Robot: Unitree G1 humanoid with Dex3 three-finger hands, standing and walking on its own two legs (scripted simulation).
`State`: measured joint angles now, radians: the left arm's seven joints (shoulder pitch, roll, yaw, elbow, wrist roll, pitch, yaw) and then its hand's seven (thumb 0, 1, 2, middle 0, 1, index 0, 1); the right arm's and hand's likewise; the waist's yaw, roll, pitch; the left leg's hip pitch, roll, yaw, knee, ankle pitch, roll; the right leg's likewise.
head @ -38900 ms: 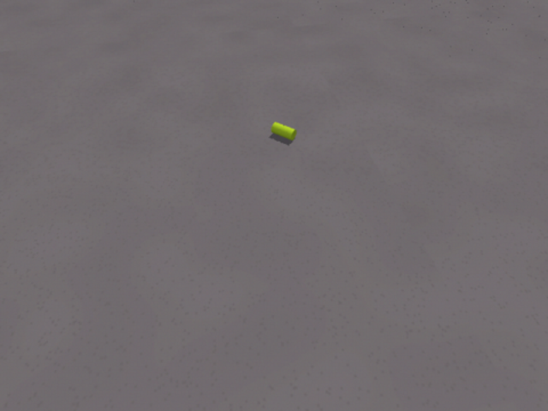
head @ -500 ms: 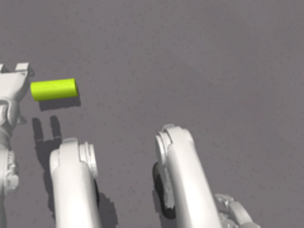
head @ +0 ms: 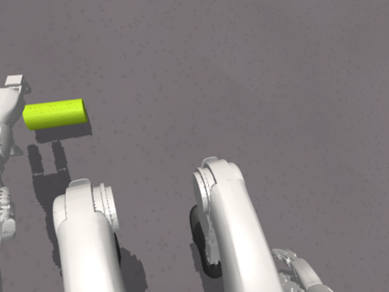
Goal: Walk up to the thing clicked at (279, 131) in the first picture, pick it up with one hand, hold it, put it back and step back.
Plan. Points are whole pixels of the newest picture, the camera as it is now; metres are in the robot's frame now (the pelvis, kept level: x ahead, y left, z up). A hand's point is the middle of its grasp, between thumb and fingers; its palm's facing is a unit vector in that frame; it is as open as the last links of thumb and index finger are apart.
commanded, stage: rise first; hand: left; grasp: from above
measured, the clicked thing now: (57, 114) +0.51 +0.25 -0.30
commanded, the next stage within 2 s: approach in 1.22 s
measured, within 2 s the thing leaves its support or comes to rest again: neither
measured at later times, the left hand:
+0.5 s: hand (12, 118) +0.47 +0.30 -0.18, palm faces -0.45 -0.06 -0.89, open 13.9 cm
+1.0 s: hand (13, 117) +0.47 +0.30 -0.18, palm faces -0.45 -0.05 -0.89, open 13.9 cm
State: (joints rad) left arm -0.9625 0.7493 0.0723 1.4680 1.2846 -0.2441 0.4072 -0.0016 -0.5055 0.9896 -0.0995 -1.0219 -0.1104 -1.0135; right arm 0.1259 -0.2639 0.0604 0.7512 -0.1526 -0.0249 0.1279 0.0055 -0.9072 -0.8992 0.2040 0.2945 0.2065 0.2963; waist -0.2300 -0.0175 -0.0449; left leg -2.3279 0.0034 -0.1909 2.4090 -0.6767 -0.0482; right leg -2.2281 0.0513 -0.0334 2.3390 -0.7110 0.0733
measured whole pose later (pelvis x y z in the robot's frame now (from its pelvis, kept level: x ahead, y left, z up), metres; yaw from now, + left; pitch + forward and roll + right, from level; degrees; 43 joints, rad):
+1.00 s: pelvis +0.00 +0.00 +0.00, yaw -1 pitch +33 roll -10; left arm -1.00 0.79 0.06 1.48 1.28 -0.23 0.39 0.00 -0.50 0.97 -0.13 -0.99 -0.13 -0.99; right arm 0.15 -0.27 0.11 0.72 -0.16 -0.03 0.13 0.01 -0.91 -0.90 0.20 0.29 0.21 0.30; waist -0.27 -0.02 -0.02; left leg -2.35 0.00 -0.21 2.43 -0.67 -0.04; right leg -2.23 0.05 -0.05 2.34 -0.70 0.07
